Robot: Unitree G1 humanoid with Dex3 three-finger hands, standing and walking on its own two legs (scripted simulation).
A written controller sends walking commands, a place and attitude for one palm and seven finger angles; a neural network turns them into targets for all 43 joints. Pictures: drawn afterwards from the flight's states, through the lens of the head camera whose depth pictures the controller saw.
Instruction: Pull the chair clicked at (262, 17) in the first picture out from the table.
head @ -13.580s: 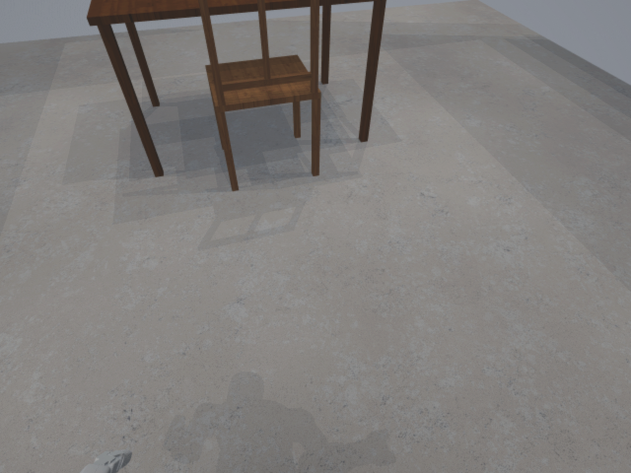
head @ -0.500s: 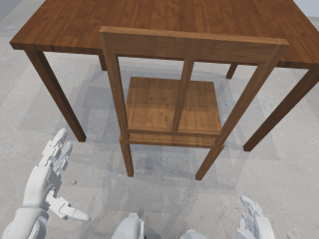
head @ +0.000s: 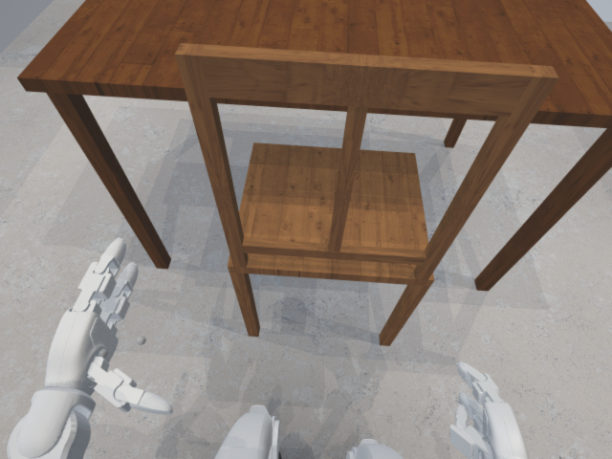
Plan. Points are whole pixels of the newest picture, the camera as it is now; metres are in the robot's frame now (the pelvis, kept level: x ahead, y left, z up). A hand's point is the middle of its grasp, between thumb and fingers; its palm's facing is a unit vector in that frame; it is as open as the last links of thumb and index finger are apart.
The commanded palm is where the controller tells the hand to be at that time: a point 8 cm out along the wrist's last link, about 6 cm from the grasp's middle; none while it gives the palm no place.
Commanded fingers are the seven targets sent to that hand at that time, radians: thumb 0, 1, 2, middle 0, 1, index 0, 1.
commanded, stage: aim the fingers beside a spindle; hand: left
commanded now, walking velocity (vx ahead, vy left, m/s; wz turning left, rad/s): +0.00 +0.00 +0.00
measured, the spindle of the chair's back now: (343, 191) +0.51 -0.03 +0.02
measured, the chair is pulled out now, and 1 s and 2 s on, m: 0.00 0.00 0.00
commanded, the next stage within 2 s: none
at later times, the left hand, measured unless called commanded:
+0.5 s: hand (176, 313) +0.29 +0.18 +0.02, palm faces -0.03 -1.00 -0.04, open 16.9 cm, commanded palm +0.27 +0.24 +0.03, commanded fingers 0.00 -0.50 0.30 -0.06 -0.08 -0.06 -0.08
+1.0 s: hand (199, 288) +0.33 +0.17 +0.00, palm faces -0.04 -1.00 -0.04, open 17.0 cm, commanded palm +0.32 +0.22 +0.00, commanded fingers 0.00 -0.50 0.30 -0.06 -0.08 -0.06 -0.08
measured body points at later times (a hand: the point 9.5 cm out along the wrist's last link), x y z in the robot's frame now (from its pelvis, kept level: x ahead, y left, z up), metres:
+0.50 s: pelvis +0.00 +0.00 -0.01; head +0.09 +0.01 +0.43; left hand +0.28 +0.24 +0.03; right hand +0.16 -0.25 -0.10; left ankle +0.06 +0.10 -0.65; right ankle -0.02 -0.11 -0.65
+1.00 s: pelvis -0.01 +0.00 -0.02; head +0.09 +0.01 +0.41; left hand +0.33 +0.22 +0.01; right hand +0.14 -0.25 -0.12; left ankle +0.06 +0.10 -0.65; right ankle -0.02 -0.11 -0.65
